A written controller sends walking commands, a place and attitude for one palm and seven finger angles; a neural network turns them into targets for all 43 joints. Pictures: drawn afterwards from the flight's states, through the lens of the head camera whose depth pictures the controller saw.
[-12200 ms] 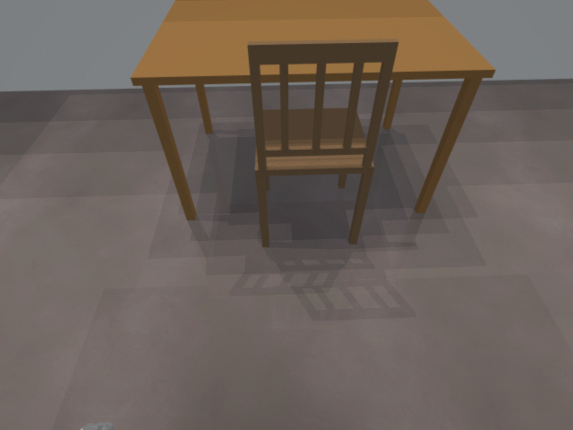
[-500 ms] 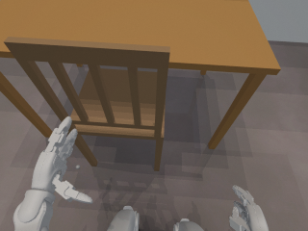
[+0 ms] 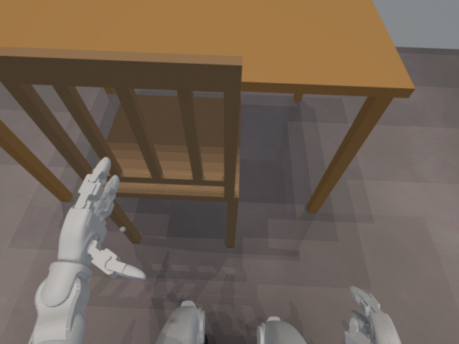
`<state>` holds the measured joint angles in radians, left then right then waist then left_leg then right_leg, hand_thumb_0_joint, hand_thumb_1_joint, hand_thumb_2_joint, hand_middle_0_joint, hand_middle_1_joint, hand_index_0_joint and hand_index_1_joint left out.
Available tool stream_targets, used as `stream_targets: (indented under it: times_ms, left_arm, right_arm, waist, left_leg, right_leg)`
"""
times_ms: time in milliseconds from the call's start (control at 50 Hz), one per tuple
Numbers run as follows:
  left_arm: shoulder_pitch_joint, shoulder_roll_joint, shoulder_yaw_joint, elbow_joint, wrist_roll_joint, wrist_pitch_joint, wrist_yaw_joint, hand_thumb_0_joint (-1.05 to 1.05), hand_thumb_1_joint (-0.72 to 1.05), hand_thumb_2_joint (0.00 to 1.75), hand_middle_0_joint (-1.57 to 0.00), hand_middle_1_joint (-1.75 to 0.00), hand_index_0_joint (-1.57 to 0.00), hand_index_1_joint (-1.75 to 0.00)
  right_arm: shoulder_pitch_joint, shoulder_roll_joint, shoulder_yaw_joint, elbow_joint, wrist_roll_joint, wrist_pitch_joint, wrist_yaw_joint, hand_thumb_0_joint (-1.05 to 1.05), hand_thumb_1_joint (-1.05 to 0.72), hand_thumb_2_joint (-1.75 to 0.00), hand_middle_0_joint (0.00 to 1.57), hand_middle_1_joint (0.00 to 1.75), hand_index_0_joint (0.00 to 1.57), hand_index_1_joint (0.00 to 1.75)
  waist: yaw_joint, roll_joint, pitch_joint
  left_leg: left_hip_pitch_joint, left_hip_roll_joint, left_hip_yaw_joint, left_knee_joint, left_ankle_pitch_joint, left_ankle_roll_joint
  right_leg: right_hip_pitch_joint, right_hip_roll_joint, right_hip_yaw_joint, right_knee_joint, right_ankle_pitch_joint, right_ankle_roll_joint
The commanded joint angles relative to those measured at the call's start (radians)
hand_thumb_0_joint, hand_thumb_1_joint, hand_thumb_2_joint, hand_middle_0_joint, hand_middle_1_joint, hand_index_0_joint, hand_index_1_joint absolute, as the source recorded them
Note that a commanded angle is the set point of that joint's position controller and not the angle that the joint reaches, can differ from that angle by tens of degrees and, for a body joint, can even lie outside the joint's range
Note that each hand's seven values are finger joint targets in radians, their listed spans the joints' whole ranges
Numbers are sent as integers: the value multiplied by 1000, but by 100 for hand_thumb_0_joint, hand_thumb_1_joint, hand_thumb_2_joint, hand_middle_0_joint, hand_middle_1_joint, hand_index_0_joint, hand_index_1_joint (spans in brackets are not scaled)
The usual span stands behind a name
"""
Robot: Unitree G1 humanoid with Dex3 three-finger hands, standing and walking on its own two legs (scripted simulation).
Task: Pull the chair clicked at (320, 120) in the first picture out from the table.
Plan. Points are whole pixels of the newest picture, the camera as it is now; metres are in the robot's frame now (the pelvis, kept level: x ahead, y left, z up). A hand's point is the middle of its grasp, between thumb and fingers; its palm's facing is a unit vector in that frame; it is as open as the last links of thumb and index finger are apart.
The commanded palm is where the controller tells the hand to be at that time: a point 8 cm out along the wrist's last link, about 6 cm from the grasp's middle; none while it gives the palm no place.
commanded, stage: aim the fingers beside a spindle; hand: left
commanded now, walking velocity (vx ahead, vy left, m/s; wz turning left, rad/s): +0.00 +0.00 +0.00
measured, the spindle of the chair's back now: (143, 138) +0.51 +0.20 +0.00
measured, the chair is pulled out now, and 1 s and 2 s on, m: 0.00 0.00 0.00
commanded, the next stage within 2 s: push the fingers through the gap in 1.26 s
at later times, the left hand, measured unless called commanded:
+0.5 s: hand (136, 204) +0.35 +0.18 +0.01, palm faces -0.05 -1.00 -0.02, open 16.9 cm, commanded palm +0.34 +0.24 +0.01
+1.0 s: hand (142, 198) +0.37 +0.18 +0.00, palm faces -0.04 -1.00 -0.03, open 16.9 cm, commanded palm +0.35 +0.23 +0.00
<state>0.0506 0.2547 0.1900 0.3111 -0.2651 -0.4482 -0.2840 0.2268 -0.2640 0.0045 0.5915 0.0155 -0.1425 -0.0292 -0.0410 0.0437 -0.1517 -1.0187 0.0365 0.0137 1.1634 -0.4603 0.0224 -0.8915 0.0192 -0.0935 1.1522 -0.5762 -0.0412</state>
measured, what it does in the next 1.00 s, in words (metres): stands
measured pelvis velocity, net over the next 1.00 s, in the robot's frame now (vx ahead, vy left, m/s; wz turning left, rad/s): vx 0.00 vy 0.01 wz -0.02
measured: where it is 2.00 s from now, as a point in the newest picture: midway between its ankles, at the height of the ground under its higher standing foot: outside the picture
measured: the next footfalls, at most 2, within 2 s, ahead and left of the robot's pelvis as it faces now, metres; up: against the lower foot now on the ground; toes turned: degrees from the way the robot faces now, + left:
none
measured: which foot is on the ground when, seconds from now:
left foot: down 0.00-1.00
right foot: down 0.00-1.00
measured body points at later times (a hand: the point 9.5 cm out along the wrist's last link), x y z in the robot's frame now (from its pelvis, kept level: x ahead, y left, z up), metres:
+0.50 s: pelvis +0.00 +0.01 -0.02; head +0.10 +0.01 +0.42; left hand +0.35 +0.23 +0.01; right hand +0.13 -0.25 -0.12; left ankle +0.05 +0.11 -0.64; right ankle -0.01 -0.10 -0.64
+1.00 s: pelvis +0.00 +0.01 -0.02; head +0.11 +0.02 +0.41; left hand +0.37 +0.23 +0.00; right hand +0.12 -0.24 -0.13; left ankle +0.05 +0.11 -0.64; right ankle -0.01 -0.10 -0.64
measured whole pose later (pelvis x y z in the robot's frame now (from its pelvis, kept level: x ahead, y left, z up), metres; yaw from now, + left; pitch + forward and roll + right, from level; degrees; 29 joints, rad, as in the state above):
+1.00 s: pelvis +0.00 +0.01 -0.02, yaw -1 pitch +23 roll -3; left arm -0.25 0.25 0.20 0.55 -0.19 -0.46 -0.19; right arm 0.24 -0.25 0.01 0.59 0.00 -0.02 0.00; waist -0.06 0.04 -0.16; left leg -1.16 0.04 0.03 1.26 -0.49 0.04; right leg -1.04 0.02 -0.08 1.24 -0.60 -0.02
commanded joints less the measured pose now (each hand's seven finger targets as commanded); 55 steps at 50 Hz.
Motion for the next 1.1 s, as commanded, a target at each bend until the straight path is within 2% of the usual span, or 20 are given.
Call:
stream_targets:
  times_ms: [0, 20, 120, 200, 260, 340, 380, 440, 460, 500, 640, 680, 780, 820, 860, 900, 960, 980, 1040, 1080]
  left_arm:
    - [-200, 142, 56, -149, 1, -60, 22, 0, -50, 30, -6, -8, -6, -8]
    - [-245, 173, 85, -148, 0, -63, 28, 0, -50, 30, -6, -8, -6, -8]
    - [-318, 207, 111, -107, 10, -70, 29, 0, -50, 30, -6, -8, -6, -8]
    - [-338, 158, 62, -78, 10, -62, 18, 0, -50, 30, -6, -8, -6, -8]
    - [-379, 170, 71, -25, 13, -51, 20, 0, -50, 30, -6, -8, -6, -8]
    - [-432, 182, 84, -11, 20, -55, 30, 0, -50, 30, -6, -8, -6, -8]
    - [-461, 187, 80, -22, 29, -65, 39, 0, -50, 30, -6, -8, -6, -8]
    - [-466, 201, 98, -5, 35, -72, 52, 0, -50, 30, -6, -8, -6, -8]
    - [-464, 166, 73, -1, 34, -70, 51, 0, -50, 30, -6, -8, -6, -8]
    - [-490, 198, 97, 37, 41, -69, 57, 0, -50, 30, -6, -8, -6, -8]
    - [-597, 156, 49, 67, 57, -82, 70, 0, -50, 30, -6, -8, -6, -8]
    - [-566, 185, 75, 49, 59, -86, 78, 0, -50, 30, -6, -8, -6, -8]
    - [-535, 177, 77, 71, 60, -72, 92, 0, -50, 30, -6, -8, -6, -8]
    - [-527, 178, 79, 43, 65, -78, 98, 0, -50, 30, -6, -8, -6, -8]
    - [-525, 144, 50, 25, 62, -78, 102, 0, -50, 30, -6, -8, -6, -8]
    - [-539, 167, 67, 23, 64, -84, 106, 0, -50, 30, -6, -8, -6, -8]
    - [-526, 149, 52, 52, 65, -83, 101, 0, -50, 30, -6, -8, -6, -8]
    - [-542, 181, 78, 51, 66, -90, 102, 0, -50, 30, -6, -8, -6, -8]
    - [-522, 178, 82, 60, 61, -93, 92, 0, -50, 30, -6, -8, -6, -8]
    - [-547, 181, 75, 51, 60, -97, 85, 0, -50, 30, -6, -8, -6, -8]
  right_arm:
    - [-6, -138, -53, -131, 4, -38, -12, 0, -90, -90, 20, 30, 20, 30]
    - [-2, -141, -54, -125, 3, -35, -13, 0, -90, -90, 20, 30, 20, 30]
    - [3, -140, -51, -123, 1, -22, -14, 0, -90, -90, 20, 30, 20, 30]
    - [8, -138, -50, -120, 2, -18, -8, 0, -90, -90, 20, 30, 20, 30]
    - [20, -146, -52, -111, 2, -8, -9, 0, -90, -90, 20, 30, 20, 30]
    - [26, -147, -54, -109, -1, 1, -7, 0, -90, -90, 20, 30, 20, 30]
    - [32, -149, -54, -105, -4, 5, -6, 0, -90, -90, 20, 30, 20, 30]
    - [39, -149, -56, -102, -7, 16, -2, 0, -90, -90, 20, 30, 20, 30]
    - [36, -144, -56, -104, -7, 18, 1, 0, -90, -90, 20, 30, 20, 30]
    - [45, -150, -56, -95, -8, 26, 2, 0, -90, -90, 20, 30, 20, 30]
    - [56, -150, -58, -87, -9, 46, 7, 0, -90, -90, 20, 30, 20, 30]
    - [61, -157, -60, -95, -12, 51, 9, 0, -90, -90, 20, 30, 20, 30]
    - [60, -153, -58, -100, -9, 70, 14, 0, -90, -90, 20, 30, 20, 30]
    - [57, -150, -59, -108, -9, 76, 16, 0, -90, -90, 20, 30, 20, 30]
    - [56, -146, -60, -110, -8, 79, 19, 0, -90, -90, 20, 30, 20, 30]
    - [58, -149, -60, -102, -9, 80, 17, 0, -90, -90, 20, 30, 20, 30]
    - [53, -145, -57, -102, -7, 83, 18, 0, -90, -90, 20, 30, 20, 30]
    - [54, -149, -58, -100, -6, 81, 14, 0, -90, -90, 20, 30, 20, 30]
    - [50, -147, -57, -102, -7, 82, 13, 0, -90, -90, 20, 30, 20, 30]
    - [49, -146, -56, -101, -6, 78, 11, 0, -90, -90, 20, 30, 20, 30]
  waist:
    - [-18, -9, -268]
    - [-17, -23, -284]
    - [-9, 1, -324]
    - [-19, 30, -339]
    - [-27, -11, -323]
    - [-23, 0, -357]
    - [-22, 34, -377]
    - [-17, 22, -396]
    - [-22, 23, -402]
    - [-26, 13, -388]
    - [-44, 47, -404]
    - [-24, 59, -441]
    - [-30, 8, -420]
    - [-19, 30, -435]
    - [-30, 22, -432]
    - [-35, 22, -426]
    - [-37, 6, -389]
    - [-37, 13, -386]
    - [-31, 3, -397]
    - [-35, 36, -395]
  left_leg:
    - [269, -11, -56, -121, 187, 12]
    - [254, -10, -55, -112, 176, 13]
    - [249, -10, -53, -98, 186, 12]
    - [277, -8, -57, -91, 217, 11]
    - [246, -7, -58, -81, 195, 12]
    - [251, -8, -59, -67, 213, 12]
    - [277, -5, -67, -64, 239, 9]
    - [283, -4, -70, -62, 259, 5]
    - [278, -7, -62, -56, 260, 8]
    - [259, -4, -67, -48, 254, 6]
    - [289, -1, -81, -36, 241, 2]
    - [318, 0, -89, -42, 275, -1]
    - [282, -1, -83, -42, 268, 2]
    - [301, 0, -83, -50, 276, -1]
    - [316, 2, -84, -51, 281, -1]
    - [308, 3, -84, -43, 285, 1]
    - [263, -4, -76, -44, 236, 3]
    - [269, -2, -78, -40, 241, 4]
    - [261, -5, -75, -40, 239, 4]
    - [266, -5, -73, -33, 245, 5]
  right_leg:
    - [46, -3, 71, -179, 253, 25]
    - [54, -4, 78, -177, 243, 27]
    - [61, -2, 86, -162, 251, 23]
    - [32, 0, 78, -151, 279, 21]
    - [15, 1, 78, -149, 262, 24]
    - [7, 2, 78, -132, 274, 22]
    - [-19, 3, 68, -114, 280, 18]
    - [-13, 5, 66, -105, 298, 18]
    - [-10, 3, 70, -107, 308, 21]
    - [-30, 5, 67, -97, 301, 19]
    - [-100, 7, 56, -84, 259, 15]
    - [-93, 9, 50, -73, 272, 11]
    - [-68, 10, 53, -78, 286, 15]
    - [-66, 8, 52, -75, 289, 15]
    - [-70, 9, 50, -83, 293, 16]
    - [-73, 9, 52, -80, 302, 16]
    - [-64, 9, 58, -89, 272, 18]
    - [-75, 11, 58, -86, 273, 14]
    - [-55, 9, 60, -87, 278, 15]
    - [-64, 9, 63, -84, 282, 13]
